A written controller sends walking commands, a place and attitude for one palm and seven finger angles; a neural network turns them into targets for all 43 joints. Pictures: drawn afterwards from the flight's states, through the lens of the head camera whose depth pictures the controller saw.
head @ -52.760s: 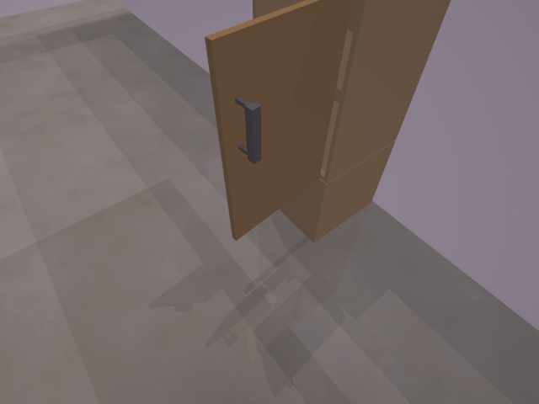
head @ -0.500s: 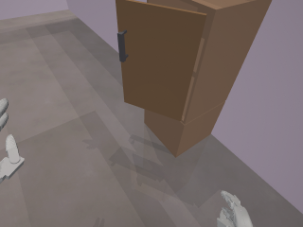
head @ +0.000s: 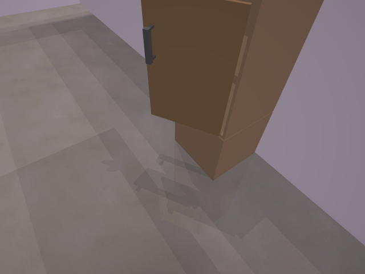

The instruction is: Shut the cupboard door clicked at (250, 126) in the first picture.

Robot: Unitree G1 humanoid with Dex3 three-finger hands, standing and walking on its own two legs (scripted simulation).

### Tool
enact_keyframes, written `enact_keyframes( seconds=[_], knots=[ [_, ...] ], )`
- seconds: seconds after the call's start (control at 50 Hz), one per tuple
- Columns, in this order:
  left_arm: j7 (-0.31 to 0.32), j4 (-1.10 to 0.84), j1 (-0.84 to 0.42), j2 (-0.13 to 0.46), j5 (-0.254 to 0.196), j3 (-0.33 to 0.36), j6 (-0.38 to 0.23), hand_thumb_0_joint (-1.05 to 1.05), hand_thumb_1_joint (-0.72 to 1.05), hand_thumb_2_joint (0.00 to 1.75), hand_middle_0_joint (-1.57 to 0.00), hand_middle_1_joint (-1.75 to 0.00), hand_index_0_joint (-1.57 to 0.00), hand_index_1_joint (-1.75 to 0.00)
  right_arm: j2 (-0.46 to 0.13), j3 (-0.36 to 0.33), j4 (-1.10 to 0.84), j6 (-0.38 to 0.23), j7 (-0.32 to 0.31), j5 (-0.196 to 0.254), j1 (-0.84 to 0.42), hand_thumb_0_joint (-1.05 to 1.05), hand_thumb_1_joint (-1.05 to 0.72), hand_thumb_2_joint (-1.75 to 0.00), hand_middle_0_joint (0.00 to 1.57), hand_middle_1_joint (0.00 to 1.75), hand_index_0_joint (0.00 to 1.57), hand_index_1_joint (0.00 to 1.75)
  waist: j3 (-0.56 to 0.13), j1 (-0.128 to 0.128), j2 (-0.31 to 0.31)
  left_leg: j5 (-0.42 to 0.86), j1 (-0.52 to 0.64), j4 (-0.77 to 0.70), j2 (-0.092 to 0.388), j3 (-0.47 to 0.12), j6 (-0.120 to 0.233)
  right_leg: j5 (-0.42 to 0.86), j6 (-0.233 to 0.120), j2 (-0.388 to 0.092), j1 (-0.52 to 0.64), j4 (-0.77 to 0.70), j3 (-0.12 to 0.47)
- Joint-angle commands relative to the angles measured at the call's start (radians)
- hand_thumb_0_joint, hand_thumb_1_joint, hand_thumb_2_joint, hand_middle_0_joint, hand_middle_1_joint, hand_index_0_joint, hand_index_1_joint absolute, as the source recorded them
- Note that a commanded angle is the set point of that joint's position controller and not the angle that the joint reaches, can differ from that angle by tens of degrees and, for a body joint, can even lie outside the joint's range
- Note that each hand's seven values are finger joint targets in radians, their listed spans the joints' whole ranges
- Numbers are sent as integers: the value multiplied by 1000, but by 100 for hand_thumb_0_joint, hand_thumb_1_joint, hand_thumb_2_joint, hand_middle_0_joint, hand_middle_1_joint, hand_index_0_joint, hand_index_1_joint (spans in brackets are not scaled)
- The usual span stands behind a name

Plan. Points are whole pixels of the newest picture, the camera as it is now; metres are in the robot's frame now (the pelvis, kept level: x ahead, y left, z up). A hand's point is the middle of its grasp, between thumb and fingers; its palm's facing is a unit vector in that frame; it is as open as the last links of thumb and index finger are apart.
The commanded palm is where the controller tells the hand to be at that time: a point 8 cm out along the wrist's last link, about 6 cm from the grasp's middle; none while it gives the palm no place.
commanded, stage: let the arm hang, fingers relaxed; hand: left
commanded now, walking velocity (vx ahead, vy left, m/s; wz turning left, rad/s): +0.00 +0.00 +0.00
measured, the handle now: (150, 44) +0.90 +0.14 +0.07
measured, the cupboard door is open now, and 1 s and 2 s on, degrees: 31 31 31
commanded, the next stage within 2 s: look to check the result in 0.82 s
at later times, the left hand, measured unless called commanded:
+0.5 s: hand out of the picture -0.07 +0.17 -0.16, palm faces +0.03 -0.98 -0.19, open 7.4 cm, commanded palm none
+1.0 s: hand out of the picture -0.02 +0.16 -0.17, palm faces +0.02 -0.99 -0.17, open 7.4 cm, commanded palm none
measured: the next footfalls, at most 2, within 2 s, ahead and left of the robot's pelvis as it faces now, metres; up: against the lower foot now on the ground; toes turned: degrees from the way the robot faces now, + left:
none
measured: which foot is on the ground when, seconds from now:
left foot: down 0.00-1.00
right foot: down 0.00-1.00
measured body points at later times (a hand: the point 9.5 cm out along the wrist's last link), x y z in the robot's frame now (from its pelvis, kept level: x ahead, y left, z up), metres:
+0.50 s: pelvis +0.00 +0.00 +0.01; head -0.01 +0.00 +0.46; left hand -0.07 +0.22 -0.14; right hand -0.02 -0.22 -0.15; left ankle +0.08 +0.10 -0.73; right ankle -0.05 -0.11 -0.73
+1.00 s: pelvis +0.01 -0.01 +0.01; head +0.02 +0.00 +0.46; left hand -0.02 +0.21 -0.15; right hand -0.02 -0.22 -0.15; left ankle +0.08 +0.10 -0.73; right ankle -0.05 -0.11 -0.73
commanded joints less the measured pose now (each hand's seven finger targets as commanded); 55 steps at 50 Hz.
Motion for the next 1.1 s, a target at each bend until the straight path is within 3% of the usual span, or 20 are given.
enact_keyframes(
  seconds=[0.0, 0.04, 0.1, 0.14, 0.28, 0.56, 0.7, 0.78, 0.94, 1.08],
  knots=[
    [16, 68, 64, 140, 5, 68, -63, 0, 90, 90, -20, -30, -20, -30, -81, -37, 23, -16, -24, -3, 18, 0, -90, -90, 20, 30, 20, 30, -21, 46, 176, -36, 110, -204, 101, -157, 13, 59, -52, -81, -73, -190, 101],
    [15, 140, 103, 124, 5, 69, -67, 0, 90, 90, -20, -30, -20, -30, -69, -42, 58, -16, -31, 1, 34, 0, -90, -90, 20, 30, 20, 30, -31, 52, 192, -60, 118, -225, 107, -160, 17, 82, -53, -79, -43, -210, 95],
    [13, 219, 135, 108, 4, 58, -73, 0, 90, 90, -20, -30, -20, -30, -57, -46, 115, -16, -37, 7, 71, 0, -90, -90, 20, 30, 20, 30, -19, 49, 164, -100, 139, -252, 108, -160, 15, 83, -55, -79, -49, -239, 97],
    [15, 260, 148, 101, 4, 53, -78, 0, 90, 90, -20, -30, -20, -30, -54, -51, 141, -15, -39, 11, 94, 0, -90, -90, 20, 30, 20, 30, -2, 42, 79, -70, 165, -239, 108, -150, 15, 82, -57, -87, -70, -266, 101],
    [25, 337, 180, 77, 3, 43, -85, 0, 90, 90, -20, -30, -20, -30, -33, -55, 214, -9, -41, 13, 142, 0, -90, -90, 20, 30, 20, 30, 55, 27, -15, -79, 200, -235, 104, -122, 11, 2, -58, -93, -144, -302, 113],
    [35, 348, 197, 37, 7, 44, -84, 0, 90, 90, -20, -30, -20, -30, 19, -49, 243, -13, -41, 10, 150, 0, -90, -90, 20, 30, 20, 30, 113, 37, 6, -66, 159, -256, 96, -110, 9, 34, -46, -90, -150, -284, 109],
    [34, 333, 173, 33, 5, 48, -85, 0, 90, 90, -20, -30, -20, -30, 28, -46, 242, -16, -41, 8, 154, 0, -90, -90, 20, 30, 20, 30, 111, 36, 21, -31, 163, -241, 90, -101, 3, 60, -46, -95, -138, -288, 105],
    [34, 329, 162, 34, 3, 50, -86, 0, 90, 90, -20, -30, -20, -30, 26, -45, 242, -20, -43, 8, 158, 0, -90, -90, 20, 30, 20, 30, 77, 37, 38, 2, 175, -238, 97, -104, 5, 100, -46, -93, -104, -277, 100],
    [37, 335, 162, 35, 2, 51, -89, 0, 90, 90, -20, -30, -20, -30, 23, -44, 246, -24, -46, 12, 156, 0, -90, -90, 20, 30, 20, 30, 49, 35, 22, 89, 210, -215, 104, -97, 9, 157, -44, -98, -76, -283, 97],
    [38, 342, 167, 35, 1, 48, -87, 0, 90, 90, -20, -30, -20, -30, 19, -42, 250, -22, -47, 13, 148, 0, -90, -90, 20, 30, 20, 30, 63, 36, 11, 91, 218, -220, 105, -96, 11, 162, -41, -97, -73, -289, 99]
  ],
)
